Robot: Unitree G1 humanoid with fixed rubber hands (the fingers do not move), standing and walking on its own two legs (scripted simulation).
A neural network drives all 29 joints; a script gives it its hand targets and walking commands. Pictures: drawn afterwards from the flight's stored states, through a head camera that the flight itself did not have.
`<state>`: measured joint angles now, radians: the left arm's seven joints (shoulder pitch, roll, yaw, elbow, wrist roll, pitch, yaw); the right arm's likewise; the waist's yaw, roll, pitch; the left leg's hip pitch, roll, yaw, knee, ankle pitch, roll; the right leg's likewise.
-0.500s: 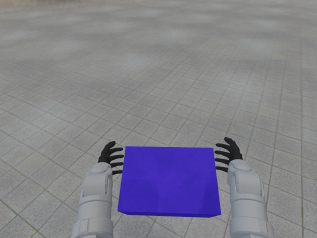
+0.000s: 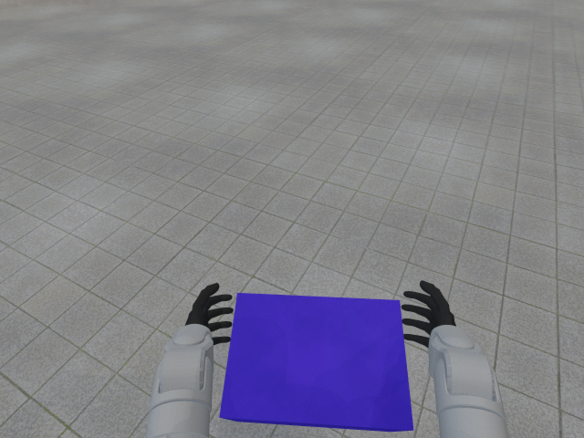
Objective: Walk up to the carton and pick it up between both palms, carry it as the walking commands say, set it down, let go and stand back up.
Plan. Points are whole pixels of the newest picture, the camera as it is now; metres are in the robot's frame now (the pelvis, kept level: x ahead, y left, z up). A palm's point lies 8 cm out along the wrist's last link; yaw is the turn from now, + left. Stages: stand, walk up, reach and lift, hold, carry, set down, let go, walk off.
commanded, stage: set down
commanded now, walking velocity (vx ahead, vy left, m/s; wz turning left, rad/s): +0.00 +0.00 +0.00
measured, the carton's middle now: (315, 363) +0.27 -0.01 -0.08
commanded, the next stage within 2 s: none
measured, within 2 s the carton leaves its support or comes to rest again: neither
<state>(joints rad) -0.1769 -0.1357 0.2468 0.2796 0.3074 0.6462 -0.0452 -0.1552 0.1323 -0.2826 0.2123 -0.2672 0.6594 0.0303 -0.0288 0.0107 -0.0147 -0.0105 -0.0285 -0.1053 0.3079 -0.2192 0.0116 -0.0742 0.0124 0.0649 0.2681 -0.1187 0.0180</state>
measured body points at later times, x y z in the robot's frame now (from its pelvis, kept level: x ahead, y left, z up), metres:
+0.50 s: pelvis -0.03 -0.01 -0.02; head +0.05 -0.01 +0.42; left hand +0.30 +0.15 -0.06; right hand +0.29 -0.19 -0.06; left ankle -0.03 +0.12 -0.75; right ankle +0.02 -0.13 -0.75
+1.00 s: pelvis -0.06 -0.01 -0.08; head +0.10 -0.02 +0.33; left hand +0.33 +0.16 -0.15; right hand +0.32 -0.19 -0.14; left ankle -0.03 +0.12 -0.75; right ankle +0.02 -0.13 -0.75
